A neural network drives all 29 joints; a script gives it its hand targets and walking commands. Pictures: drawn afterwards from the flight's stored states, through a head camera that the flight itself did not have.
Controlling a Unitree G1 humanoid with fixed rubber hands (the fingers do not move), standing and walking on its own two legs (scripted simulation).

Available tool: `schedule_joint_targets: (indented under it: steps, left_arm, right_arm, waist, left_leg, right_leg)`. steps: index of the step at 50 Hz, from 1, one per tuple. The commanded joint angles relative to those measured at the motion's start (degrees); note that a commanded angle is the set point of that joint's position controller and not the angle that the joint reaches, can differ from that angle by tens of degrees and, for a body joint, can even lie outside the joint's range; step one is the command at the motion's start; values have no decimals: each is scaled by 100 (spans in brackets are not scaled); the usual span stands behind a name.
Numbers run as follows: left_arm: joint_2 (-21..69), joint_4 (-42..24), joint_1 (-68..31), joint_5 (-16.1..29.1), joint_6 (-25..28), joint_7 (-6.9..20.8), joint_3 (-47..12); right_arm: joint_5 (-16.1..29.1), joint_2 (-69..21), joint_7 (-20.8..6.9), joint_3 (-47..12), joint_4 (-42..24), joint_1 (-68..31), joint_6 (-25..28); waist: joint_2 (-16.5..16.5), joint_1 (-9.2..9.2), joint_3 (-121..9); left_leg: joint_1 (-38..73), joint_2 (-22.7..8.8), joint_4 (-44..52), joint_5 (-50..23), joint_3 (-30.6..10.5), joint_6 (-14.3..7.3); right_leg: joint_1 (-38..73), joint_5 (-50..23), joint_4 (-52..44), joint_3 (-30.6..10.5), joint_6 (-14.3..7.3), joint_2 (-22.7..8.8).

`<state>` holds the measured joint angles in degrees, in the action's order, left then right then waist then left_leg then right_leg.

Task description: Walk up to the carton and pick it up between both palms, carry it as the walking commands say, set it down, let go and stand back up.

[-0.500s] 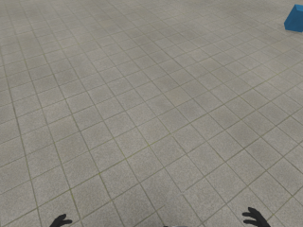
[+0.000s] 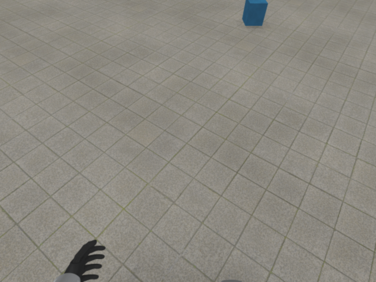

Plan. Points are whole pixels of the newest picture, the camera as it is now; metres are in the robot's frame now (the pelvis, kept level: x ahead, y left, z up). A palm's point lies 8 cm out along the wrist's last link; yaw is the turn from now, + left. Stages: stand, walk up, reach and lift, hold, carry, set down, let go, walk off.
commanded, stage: walk up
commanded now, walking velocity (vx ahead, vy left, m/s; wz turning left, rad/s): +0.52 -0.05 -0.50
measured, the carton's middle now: (254, 11) +2.95 -1.14 -0.64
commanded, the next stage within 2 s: none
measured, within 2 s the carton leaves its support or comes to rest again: neither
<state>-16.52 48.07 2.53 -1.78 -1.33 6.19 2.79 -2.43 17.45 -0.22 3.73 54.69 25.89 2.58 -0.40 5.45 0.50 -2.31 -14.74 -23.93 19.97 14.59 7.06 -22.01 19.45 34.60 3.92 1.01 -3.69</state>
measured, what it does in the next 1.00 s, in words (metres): walks ahead, turning right: left foot, then right foot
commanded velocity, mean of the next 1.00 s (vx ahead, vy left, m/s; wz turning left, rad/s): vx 0.50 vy -0.08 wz -0.30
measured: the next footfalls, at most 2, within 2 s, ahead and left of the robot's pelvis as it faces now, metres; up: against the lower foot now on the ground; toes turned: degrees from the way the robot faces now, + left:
left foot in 0.50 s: +0.48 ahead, +0.03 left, +0.00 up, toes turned -5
right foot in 1.00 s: +0.63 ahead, -0.34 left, +0.00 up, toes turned -25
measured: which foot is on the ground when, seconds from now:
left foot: down 0.00-0.02, up 0.04-0.48, down 0.50-1.00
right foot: down 0.00-0.52, up 0.54-0.98, down 1.00-1.00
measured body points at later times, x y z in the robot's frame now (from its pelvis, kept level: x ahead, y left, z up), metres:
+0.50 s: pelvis +0.29 -0.04 -0.01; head +0.31 -0.05 +0.44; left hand +0.22 +0.22 -0.15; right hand +0.48 -0.30 -0.10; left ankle +0.44 +0.04 -0.73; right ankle +0.05 -0.13 -0.72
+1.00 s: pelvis +0.52 -0.16 +0.00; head +0.54 -0.17 +0.45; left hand +0.75 +0.01 -0.13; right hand +0.36 -0.37 -0.14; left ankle +0.45 +0.03 -0.73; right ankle +0.59 -0.33 -0.73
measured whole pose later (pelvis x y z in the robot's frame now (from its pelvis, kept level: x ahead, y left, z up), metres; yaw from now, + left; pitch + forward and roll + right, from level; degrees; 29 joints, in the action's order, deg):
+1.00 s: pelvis +0.52 -0.16 +0.00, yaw -17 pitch +0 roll +0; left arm -12.7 54.1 2.1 -1.9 1.2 4.7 2.0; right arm -1.5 12.1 -0.3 3.0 59.9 27.2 3.7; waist -0.3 4.5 3.1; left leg 1.2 -8.8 -23.8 22.6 11.0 5.4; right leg -24.6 9.0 30.0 5.7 0.8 -5.5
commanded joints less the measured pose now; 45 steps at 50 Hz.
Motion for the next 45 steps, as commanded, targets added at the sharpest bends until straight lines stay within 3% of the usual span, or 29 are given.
schedule_joint_targets:
  steps: [1, 2, 3, 4, 5, 6, 7, 8, 10, 12, 16, 20, 23, 24, 25, 26, 27, 28, 30, 31, 33, 35, 38, 42, 45]
  left_arm:
    - [-1121, 444, 1961, -51, 232, -246, 347]
    - [-1780, 535, 2466, -1, 231, -362, 432]
    - [-1699, 575, 2404, 91, 215, -402, 430]
    - [-1403, 534, 2021, 93, 257, -440, 332]
    - [-1086, 413, 1499, 124, 308, -469, 239]
    - [-864, 350, 1088, 149, 353, -517, 165]
    - [-733, 332, 1030, 150, 395, -542, 142]
    - [-667, 337, 1126, 142, 449, -550, 122]
    - [-576, 387, 1489, 124, 528, -560, 49]
    - [-545, 451, 1862, 93, 571, -599, 2]
    - [-520, 604, 2391, 46, 627, -685, -16]
    - [-519, 759, 2717, 3, 645, -718, -22]
    - [-560, 818, 2650, 79, 627, -708, 11]
    - [-584, 901, 2682, 135, 601, -679, 36]
    - [-493, 920, 2731, 162, 586, -662, 49]
    - [-7, 778, 2762, 72, 608, -676, 13]
    - [-117, 710, 3159, 82, 580, -698, 83]
    - [-272, 698, 2881, 70, 558, -680, 53]
    - [-244, 671, 2460, 58, 465, -591, 91]
    - [-213, 642, 2366, 42, 370, -513, 135]
    - [-66, 593, 2215, 25, 219, -376, 155]
    - [64, 520, 1825, 0, 93, -288, 108]
    - [217, 415, 1143, 5, 32, -167, 39]
    - [200, 343, 258, 70, 55, -68, -32]
    - [49, 331, -208, 71, 119, -63, -27]
  right_arm:
    - [50, 720, -73, 150, -495, -518, 27]
    - [-42, 249, -111, 57, -1018, -940, 77]
    - [-104, 413, -101, 100, -1237, -1399, 112]
    - [-104, 433, -123, 124, -1251, -1552, 164]
    - [-71, 374, -155, 122, -1127, -1380, 180]
    - [-59, 321, -178, 108, -950, -1075, 139]
    - [-74, 297, -206, 117, -817, -775, 82]
    - [-81, 288, -215, 145, -773, -697, 23]
    - [-66, 207, -212, 145, -850, -1066, -78]
    - [-43, 119, -231, 121, -1029, -1672, -128]
    - [27, -52, -288, 48, -1289, -2664, -149]
    - [97, -146, -331, 1, -1398, -3314, -127]
    - [198, 10, -234, 76, -1166, -2585, -53]
    - [257, 226, -143, 167, -902, -1619, 28]
    - [195, 568, -43, 292, -563, -538, 96]
    - [4, 1219, 58, 390, -342, 219, 155]
    - [-3, 1386, 62, 370, -310, 303, 134]
    - [41, 1094, 51, 315, -360, -303, 161]
    - [30, 394, 78, 98, -327, -992, 204]
    - [62, 223, 97, 55, -241, -1043, 223]
    - [77, 146, 74, 28, -93, -988, 239]
    - [73, 126, 64, 9, 39, -804, 264]
    - [52, 170, 80, 4, 124, -582, 254]
    - [51, 349, 88, 46, 184, -300, 245]
    - [68, 497, 64, 96, 228, -78, 237]
  waist:
    - [-962, -1411, -969]
    - [-2675, -1622, -924]
    - [-1632, -1533, -678]
    - [-1066, -1321, -339]
    - [-663, -1006, -75]
    - [-573, -699, -8]
    - [-649, -571, -32]
    - [-689, -521, -46]
    - [-573, -621, 117]
    - [-511, -786, 331]
    - [-583, -1026, 600]
    - [-648, -1171, 734]
    - [-831, -684, 260]
    - [-779, -288, -294]
    - [-425, 64, -859]
    - [929, 190, -1200]
    - [1251, 13, -2049]
    - [853, -217, -1711]
    - [213, -520, -477]
    - [197, -631, -155]
    - [469, -780, 65]
    - [643, -749, 232]
    - [839, -624, 608]
    - [934, -419, 902]
    - [957, -271, 867]
  left_leg:
    - [-2422, 295, -2990, 61, 108, -739]
    - [-4486, 1097, -4499, 1844, -359, -595]
    - [-4885, 577, -4913, 1384, -1261, -704]
    - [-4867, 406, -4933, 756, -1412, -701]
    - [-4531, 254, -4627, 46, -1490, -578]
    - [-4061, 220, -4263, -345, -1529, -451]
    - [-3705, 298, -4124, -522, -1438, -377]
    - [-3545, 380, -3988, -583, -1339, -342]
    - [-3605, 470, -3648, -723, -1214, -304]
    - [-3865, 532, -3265, -933, -1179, -268]
    - [-3817, 727, -2297, -1390, -1066, -247]
    - [-3442, 933, -1552, -1528, -846, -404]
    - [-1464, 1329, -826, -1201, -599, -635]
    - [4, 1443, -540, -1177, -559, -668]
    - [1580, 898, -553, -1335, -1033, -725]
    - [2535, -799, -222, -1657, -3368, -1083]
    - [2316, -1708, 554, -1991, -4843, -1662]
    - [1590, -1461, 762, -1553, -4589, -1643]
    - [198, -830, 974, -1448, -3350, -1383]
    - [-307, -692, 1004, -1859, -2890, -1303]
    - [-813, -490, 1006, -2338, -2136, -1207]
    - [-950, -398, 1082, -2351, -1685, -1165]
    - [-1020, -308, 1351, -1918, -1324, -1149]
    - [-1003, -246, 1686, -1204, -1023, -1046]
    - [-646, -349, 1675, -1058, -966, -1047]
  right_leg:
    - [3006, 636, -1115, -727, -386, -128]
    - [3480, 1899, -2320, -3818, -918, -1687]
    - [3193, 2248, -2479, -4052, -1161, -1981]
    - [2732, 1748, -2408, -3835, -1179, -1827]
    - [2249, 881, -2438, -3249, -1069, -1454]
    - [1897, 261, -2409, -2691, -964, -1090]
    - [1700, -392, -2396, -2235, -891, -840]
    - [1634, -1036, -2366, -1960, -915, -763]
    - [1713, -1890, -2375, -1748, -1021, -746]
    - [1909, -2233, -2436, -1778, -1099, -839]
    - [2124, -2764, -2450, -1635, -1027, -876]
    - [2327, -3356, -2329, -1515, -939, -964]
    - [1920, -5352, -1330, -1083, -647, -671]
    - [1492, -5016, -244, -957, -538, -356]
    - [443, -3516, 1089, -961, -466, -25]
    - [-1209, -10, 2825, -837, -319, 641]
    - [-1133, 890, 4253, -881, -290, 559]
    - [-1038, 497, 4398, -1089, -348, 171]
    - [-1117, -284, 4231, -1006, -245, -159]
    - [-1020, -439, 4108, -974, -167, -299]
    - [-852, -548, 3838, -859, -53, -338]
    - [-1002, -877, 3415, -741, 59, -402]
    - [-1182, -1413, 2420, -485, 155, -446]
    - [-823, -1753, 886, -210, 143, -405]
    - [-583, -1596, 134, -59, 95, -348]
